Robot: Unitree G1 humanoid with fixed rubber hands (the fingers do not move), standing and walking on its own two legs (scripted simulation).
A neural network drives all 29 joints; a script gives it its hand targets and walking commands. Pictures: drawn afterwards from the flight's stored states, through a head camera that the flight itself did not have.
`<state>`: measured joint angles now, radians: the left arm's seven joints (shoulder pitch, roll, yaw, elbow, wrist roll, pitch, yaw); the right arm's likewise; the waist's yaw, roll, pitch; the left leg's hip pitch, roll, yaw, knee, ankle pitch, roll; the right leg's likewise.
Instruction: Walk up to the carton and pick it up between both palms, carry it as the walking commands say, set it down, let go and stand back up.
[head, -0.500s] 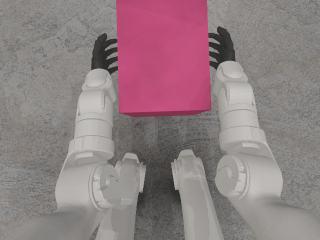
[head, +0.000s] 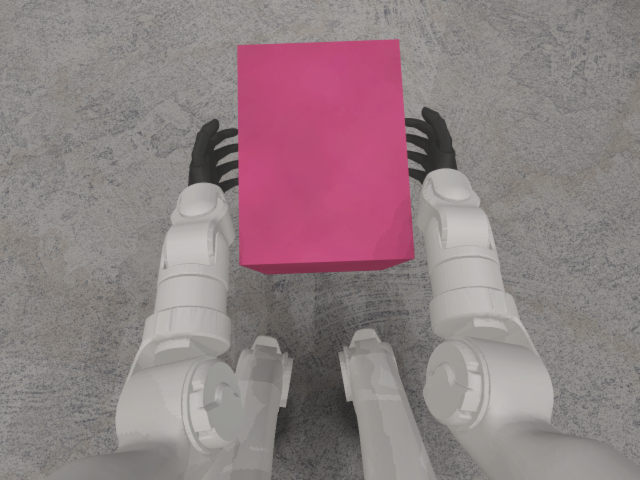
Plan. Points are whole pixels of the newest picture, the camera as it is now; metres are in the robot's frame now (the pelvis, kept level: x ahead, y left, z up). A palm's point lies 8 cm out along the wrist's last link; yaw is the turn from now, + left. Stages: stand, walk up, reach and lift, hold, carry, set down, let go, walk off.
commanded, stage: reach and lift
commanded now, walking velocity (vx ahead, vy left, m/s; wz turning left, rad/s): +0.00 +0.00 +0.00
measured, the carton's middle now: (321, 176) +0.50 -0.02 -0.12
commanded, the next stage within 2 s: none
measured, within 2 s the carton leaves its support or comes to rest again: neither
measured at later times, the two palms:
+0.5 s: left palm (183, 179) +0.44 +0.12 +0.02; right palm (457, 163) +0.45 -0.15 +0.02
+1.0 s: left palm (150, 170) +0.42 +0.13 +0.09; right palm (487, 155) +0.43 -0.15 +0.09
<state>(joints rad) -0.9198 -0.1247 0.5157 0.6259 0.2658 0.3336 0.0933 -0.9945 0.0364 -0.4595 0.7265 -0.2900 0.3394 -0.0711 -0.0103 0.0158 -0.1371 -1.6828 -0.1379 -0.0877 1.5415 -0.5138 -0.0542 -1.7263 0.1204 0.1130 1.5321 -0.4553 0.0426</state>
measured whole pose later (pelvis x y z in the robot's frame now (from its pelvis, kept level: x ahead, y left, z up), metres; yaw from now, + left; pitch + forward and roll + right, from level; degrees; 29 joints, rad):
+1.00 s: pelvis +0.05 +0.00 +0.13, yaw -1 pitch +25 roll +1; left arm -0.55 -0.20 0.43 0.55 0.27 0.26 0.08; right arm -0.61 0.14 -0.40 0.63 -0.27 0.25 -0.07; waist 0.00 0.01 -0.14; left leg -1.04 -0.10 -0.13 0.99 -0.39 -0.03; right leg -1.07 0.10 0.14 0.98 -0.34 0.02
